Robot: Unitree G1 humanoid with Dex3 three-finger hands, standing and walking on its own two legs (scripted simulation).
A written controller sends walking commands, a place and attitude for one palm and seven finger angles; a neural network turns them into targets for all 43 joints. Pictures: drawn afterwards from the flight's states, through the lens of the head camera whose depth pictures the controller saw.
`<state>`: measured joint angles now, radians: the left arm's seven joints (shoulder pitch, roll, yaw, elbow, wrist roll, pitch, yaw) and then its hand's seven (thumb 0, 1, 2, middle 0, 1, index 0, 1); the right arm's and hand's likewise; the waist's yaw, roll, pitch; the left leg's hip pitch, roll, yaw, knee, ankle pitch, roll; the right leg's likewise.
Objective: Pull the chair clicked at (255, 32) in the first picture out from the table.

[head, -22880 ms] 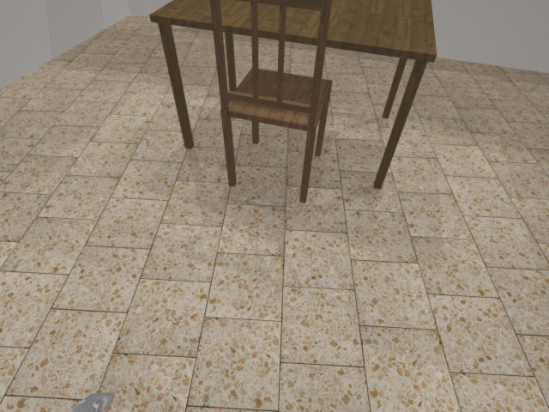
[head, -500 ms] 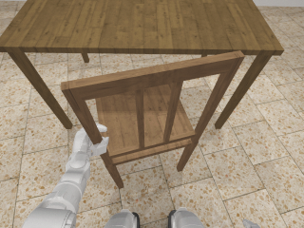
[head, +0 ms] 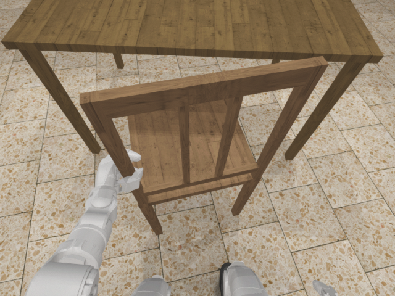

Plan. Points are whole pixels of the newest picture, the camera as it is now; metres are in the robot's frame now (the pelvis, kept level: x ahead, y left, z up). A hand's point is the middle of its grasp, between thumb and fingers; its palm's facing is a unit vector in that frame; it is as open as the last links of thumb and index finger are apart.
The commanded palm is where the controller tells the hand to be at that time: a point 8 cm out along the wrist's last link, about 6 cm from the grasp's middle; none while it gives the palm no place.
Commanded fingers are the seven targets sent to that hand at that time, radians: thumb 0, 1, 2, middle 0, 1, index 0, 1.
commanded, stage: step backward, pulling the chair out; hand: left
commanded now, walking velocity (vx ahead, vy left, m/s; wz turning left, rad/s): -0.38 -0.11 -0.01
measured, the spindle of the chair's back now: (185, 151) +0.42 +0.04 -0.03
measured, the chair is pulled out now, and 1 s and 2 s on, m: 0.17 0.21 0.24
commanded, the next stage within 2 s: none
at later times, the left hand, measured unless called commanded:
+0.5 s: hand (135, 195) +0.32 +0.15 -0.06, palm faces +0.07 -0.97 -0.22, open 5.9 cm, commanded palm +0.33 +0.20 -0.05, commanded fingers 0.00 0.90 0.90 -0.50 -1.45 -0.50 -1.45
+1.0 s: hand (134, 199) +0.31 +0.15 -0.06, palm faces +0.07 -0.97 -0.22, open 6.0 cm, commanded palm +0.31 +0.20 -0.05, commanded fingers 0.00 0.90 0.90 -0.50 -1.45 -0.50 -1.45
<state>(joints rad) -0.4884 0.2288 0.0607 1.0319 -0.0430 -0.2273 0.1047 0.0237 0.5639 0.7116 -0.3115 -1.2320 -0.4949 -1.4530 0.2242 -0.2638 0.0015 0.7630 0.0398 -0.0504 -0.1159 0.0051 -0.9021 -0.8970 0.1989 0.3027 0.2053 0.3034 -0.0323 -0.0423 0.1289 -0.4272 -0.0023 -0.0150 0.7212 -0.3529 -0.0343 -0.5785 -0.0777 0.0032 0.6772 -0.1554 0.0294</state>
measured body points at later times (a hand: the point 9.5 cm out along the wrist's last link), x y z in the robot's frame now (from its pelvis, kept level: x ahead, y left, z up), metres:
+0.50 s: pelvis -0.04 +0.00 -0.01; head +0.03 -0.01 +0.44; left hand +0.31 +0.20 -0.04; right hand +0.03 -0.28 -0.13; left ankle +0.01 +0.14 -0.71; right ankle +0.11 -0.14 -0.71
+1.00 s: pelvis -0.05 +0.00 +0.00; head +0.02 -0.01 +0.44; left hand +0.30 +0.20 -0.04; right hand +0.04 -0.26 -0.13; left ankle +0.01 +0.14 -0.71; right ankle +0.06 -0.14 -0.71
